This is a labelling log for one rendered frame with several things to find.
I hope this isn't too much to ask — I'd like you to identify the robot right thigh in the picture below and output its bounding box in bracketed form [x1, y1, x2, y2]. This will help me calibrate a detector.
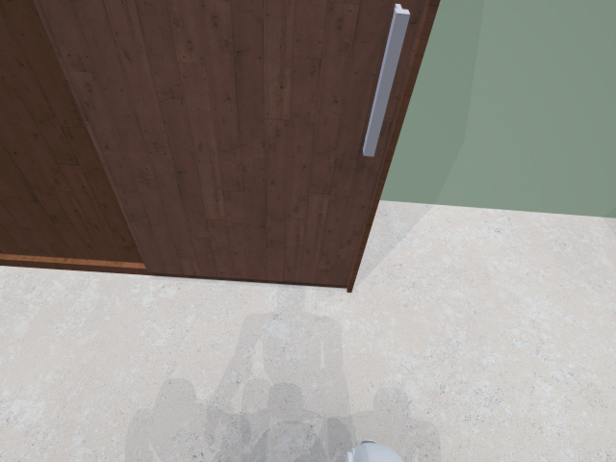
[346, 443, 403, 462]

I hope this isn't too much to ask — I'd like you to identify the handle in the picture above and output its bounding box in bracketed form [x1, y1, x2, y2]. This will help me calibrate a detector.
[363, 4, 410, 157]

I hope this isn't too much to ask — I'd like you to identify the wardrobe door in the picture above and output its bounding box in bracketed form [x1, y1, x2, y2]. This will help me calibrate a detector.
[33, 0, 428, 286]
[0, 0, 143, 263]

